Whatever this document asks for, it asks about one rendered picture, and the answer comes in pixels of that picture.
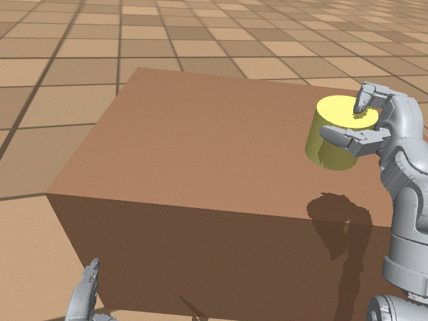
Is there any left robot hand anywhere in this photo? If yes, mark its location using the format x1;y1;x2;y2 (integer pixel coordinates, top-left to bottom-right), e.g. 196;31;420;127
65;257;119;321

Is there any right robot arm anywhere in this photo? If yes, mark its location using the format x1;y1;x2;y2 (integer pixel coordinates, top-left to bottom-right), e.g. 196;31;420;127
366;138;428;321

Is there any can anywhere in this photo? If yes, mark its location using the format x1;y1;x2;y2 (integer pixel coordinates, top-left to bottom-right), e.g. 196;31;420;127
305;95;379;171

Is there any right robot hand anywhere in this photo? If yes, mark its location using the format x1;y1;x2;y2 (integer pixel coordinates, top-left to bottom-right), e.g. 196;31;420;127
319;82;424;157

